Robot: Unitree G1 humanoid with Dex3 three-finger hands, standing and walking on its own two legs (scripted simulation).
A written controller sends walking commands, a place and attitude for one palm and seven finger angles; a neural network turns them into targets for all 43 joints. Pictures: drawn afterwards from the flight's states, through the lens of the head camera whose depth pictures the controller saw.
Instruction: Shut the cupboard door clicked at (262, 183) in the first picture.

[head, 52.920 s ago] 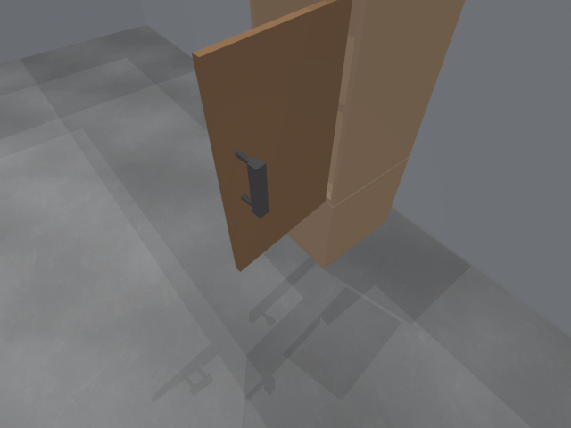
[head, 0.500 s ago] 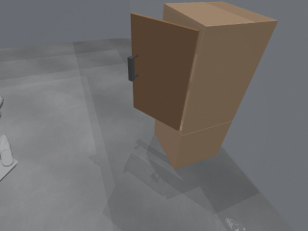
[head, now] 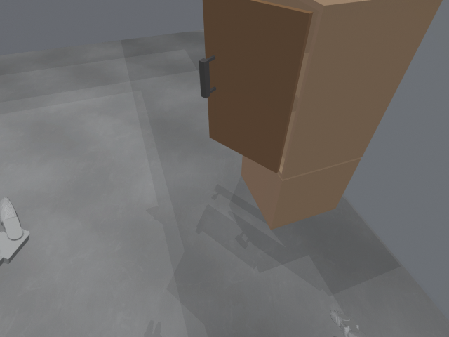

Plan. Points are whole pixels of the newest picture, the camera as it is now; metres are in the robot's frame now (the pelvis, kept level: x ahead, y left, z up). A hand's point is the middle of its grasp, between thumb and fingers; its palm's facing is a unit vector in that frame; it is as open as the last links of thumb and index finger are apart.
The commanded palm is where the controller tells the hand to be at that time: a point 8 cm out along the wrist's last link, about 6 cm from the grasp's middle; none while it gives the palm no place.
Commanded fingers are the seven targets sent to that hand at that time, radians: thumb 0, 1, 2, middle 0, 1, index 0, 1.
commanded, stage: stop stepping back and stand still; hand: left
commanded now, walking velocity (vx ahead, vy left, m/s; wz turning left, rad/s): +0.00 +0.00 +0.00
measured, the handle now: (208, 76) +0.96 +0.12 -0.01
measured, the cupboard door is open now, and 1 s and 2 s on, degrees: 32 32 32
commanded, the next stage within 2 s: let the arm hang, fingers relaxed in 1.16 s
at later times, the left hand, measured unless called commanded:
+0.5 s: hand (51, 204) +0.26 +0.27 +0.16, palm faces +0.39 -0.79 -0.47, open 7.4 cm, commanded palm +0.19 +0.31 +0.19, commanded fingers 0.00 0.90 0.90 -0.20 -0.30 -0.20 -0.30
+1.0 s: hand (25, 215) +0.23 +0.29 +0.17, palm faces +0.43 -0.78 -0.45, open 7.4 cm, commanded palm +0.17 +0.32 +0.19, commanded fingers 0.00 0.90 0.90 -0.20 -0.30 -0.20 -0.30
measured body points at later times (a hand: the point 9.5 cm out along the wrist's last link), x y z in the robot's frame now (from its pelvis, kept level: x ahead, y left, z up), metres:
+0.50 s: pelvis +0.05 +0.01 +0.01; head +0.06 +0.01 +0.46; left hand +0.23 +0.31 +0.19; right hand +0.22 -0.23 -0.08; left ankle +0.04 +0.13 -0.73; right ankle +0.03 -0.08 -0.73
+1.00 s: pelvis +0.03 +0.03 +0.01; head +0.03 +0.03 +0.46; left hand +0.20 +0.33 +0.19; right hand +0.18 -0.21 -0.08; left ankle +0.04 +0.13 -0.73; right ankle +0.03 -0.08 -0.73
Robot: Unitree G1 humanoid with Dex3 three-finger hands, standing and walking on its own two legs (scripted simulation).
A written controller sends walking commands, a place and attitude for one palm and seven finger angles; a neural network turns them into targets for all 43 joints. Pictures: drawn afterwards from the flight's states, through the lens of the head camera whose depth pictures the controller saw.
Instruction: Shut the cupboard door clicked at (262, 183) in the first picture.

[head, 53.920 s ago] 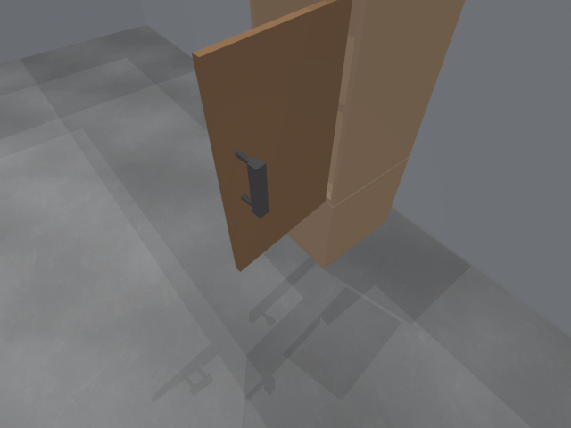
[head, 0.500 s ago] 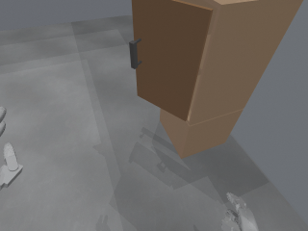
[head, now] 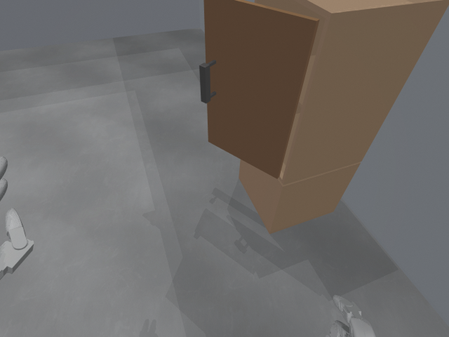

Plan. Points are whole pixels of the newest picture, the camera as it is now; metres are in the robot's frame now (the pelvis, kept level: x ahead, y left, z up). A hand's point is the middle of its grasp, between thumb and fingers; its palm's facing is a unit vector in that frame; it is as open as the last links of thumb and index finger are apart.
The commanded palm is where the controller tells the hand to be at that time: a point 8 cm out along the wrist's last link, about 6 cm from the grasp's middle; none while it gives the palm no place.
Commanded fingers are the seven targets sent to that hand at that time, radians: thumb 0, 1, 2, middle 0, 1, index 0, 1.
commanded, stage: stop stepping back and stand still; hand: left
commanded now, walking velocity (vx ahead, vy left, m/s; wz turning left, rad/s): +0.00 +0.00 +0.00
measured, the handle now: (209, 81) +0.93 +0.10 -0.02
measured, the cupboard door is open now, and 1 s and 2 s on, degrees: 32 32 32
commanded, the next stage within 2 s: let the arm hang, fingers relaxed in 0.16 s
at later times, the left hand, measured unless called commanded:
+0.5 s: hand out of the picture +0.10 +0.20 -0.14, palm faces -0.06 -0.96 -0.28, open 7.4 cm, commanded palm none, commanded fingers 0.00 0.90 0.90 -0.20 -0.30 -0.20 -0.30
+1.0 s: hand out of the picture -0.01 +0.19 -0.17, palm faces +0.02 -0.96 -0.26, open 7.3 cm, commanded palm none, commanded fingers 0.00 0.90 0.90 -0.20 -0.30 -0.20 -0.30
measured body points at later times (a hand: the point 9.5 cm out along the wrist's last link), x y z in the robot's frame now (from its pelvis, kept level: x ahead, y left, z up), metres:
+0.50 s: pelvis -0.02 +0.00 -0.01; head +0.00 -0.01 +0.44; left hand +0.11 +0.25 -0.12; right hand +0.11 -0.26 -0.13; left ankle +0.01 +0.10 -0.74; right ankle +0.00 -0.10 -0.74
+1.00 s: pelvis +0.00 -0.02 +0.00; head +0.00 -0.03 +0.45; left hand -0.01 +0.24 -0.15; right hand -0.01 -0.24 -0.16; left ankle +0.01 +0.10 -0.74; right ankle +0.00 -0.10 -0.74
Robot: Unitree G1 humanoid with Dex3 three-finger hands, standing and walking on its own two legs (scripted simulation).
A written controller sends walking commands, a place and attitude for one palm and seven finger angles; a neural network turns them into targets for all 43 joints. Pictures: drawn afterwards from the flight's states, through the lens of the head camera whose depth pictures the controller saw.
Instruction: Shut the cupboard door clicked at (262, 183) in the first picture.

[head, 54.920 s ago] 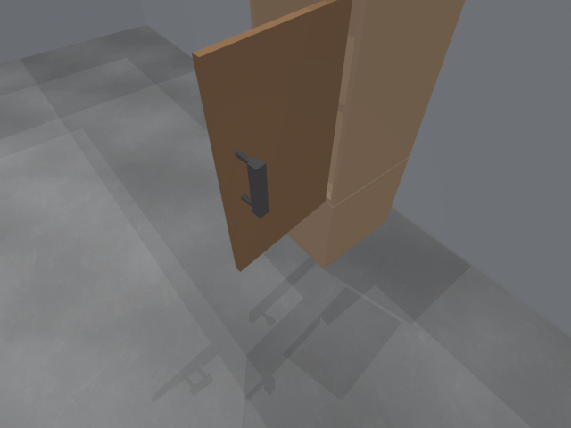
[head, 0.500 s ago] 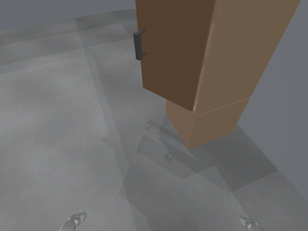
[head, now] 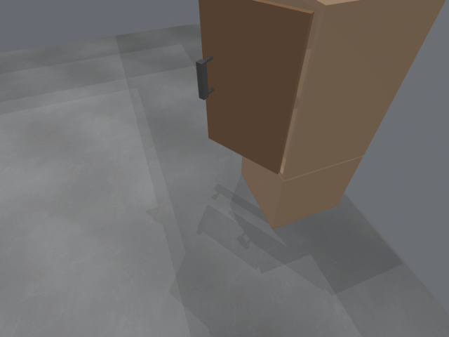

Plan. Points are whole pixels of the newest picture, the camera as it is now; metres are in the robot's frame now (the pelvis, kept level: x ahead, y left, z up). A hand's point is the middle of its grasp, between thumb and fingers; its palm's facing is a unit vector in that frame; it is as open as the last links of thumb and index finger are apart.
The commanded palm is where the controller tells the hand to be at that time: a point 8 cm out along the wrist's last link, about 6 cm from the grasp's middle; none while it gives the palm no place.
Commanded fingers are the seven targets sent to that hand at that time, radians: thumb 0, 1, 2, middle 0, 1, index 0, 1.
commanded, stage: let the arm hang, fingers relaxed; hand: left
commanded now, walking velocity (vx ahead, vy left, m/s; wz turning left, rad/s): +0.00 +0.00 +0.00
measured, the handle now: (206, 77) +0.93 +0.11 -0.02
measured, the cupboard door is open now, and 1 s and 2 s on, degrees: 32 32 32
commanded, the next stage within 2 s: look to check the result in 0.36 s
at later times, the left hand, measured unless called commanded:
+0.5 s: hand out of the picture +0.02 +0.18 -0.17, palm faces +0.02 -0.98 -0.22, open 7.3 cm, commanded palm none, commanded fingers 0.00 0.90 0.90 -0.20 -0.30 -0.20 -0.30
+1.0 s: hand out of the picture +0.06 +0.20 -0.16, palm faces +0.00 -0.96 -0.27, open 7.4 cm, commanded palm none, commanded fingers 0.00 0.90 0.90 -0.20 -0.30 -0.20 -0.30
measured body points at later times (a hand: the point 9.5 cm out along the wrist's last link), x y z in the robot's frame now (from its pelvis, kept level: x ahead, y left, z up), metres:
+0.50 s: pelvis +0.02 +0.00 +0.00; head +0.02 -0.01 +0.45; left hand +0.02 +0.23 -0.16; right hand +0.02 -0.23 -0.16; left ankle +0.02 +0.12 -0.74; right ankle +0.00 -0.09 -0.74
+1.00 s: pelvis +0.02 -0.01 +0.00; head +0.03 -0.02 +0.45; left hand +0.06 +0.25 -0.14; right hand +0.06 -0.27 -0.15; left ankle +0.02 +0.12 -0.74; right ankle +0.00 -0.09 -0.74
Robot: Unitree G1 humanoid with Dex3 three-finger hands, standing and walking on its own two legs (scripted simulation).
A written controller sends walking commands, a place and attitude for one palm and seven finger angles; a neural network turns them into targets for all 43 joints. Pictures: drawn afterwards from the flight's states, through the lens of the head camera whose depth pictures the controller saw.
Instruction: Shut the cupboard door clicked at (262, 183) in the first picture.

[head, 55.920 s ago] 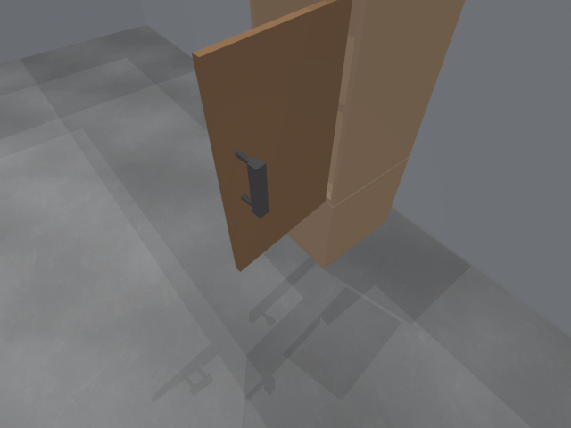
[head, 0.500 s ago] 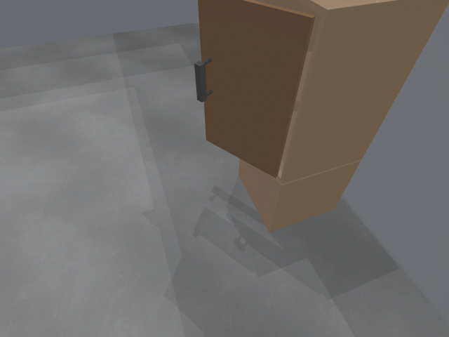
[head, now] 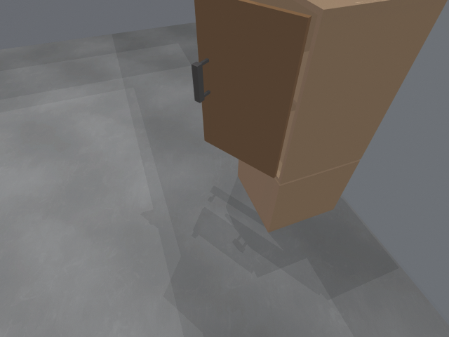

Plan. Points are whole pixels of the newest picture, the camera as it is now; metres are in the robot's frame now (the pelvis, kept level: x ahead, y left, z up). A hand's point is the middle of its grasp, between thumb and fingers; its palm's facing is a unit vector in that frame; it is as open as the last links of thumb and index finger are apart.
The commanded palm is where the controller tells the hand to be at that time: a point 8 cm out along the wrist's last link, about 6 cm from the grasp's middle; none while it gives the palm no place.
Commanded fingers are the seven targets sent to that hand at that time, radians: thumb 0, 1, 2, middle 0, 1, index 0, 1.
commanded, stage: walk to a spot facing it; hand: left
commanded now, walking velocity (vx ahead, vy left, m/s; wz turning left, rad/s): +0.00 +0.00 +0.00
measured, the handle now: (202, 80) +0.91 +0.12 -0.03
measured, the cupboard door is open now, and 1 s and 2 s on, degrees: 32 32 32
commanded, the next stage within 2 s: none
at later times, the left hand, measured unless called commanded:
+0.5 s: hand out of the picture +0.00 +0.25 -0.20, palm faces +0.23 -0.95 -0.23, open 7.4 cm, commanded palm none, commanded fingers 0.00 0.90 0.90 -0.20 -0.30 -0.20 -0.30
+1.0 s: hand out of the picture -0.05 +0.21 -0.17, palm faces +0.49 -0.82 -0.28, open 7.4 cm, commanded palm none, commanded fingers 0.00 0.90 0.90 -0.20 -0.30 -0.20 -0.30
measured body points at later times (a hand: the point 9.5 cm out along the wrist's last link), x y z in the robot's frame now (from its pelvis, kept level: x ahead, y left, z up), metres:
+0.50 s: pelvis -0.02 +0.04 -0.03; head +0.03 +0.07 +0.42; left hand -0.02 +0.30 -0.18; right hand +0.07 -0.19 -0.17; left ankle -0.02 +0.15 -0.75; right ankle -0.03 -0.09 -0.71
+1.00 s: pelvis -0.02 +0.00 -0.01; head +0.03 +0.01 +0.43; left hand -0.07 +0.26 -0.15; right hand +0.18 -0.20 -0.16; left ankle -0.09 +0.10 -0.69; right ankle +0.03 -0.12 -0.75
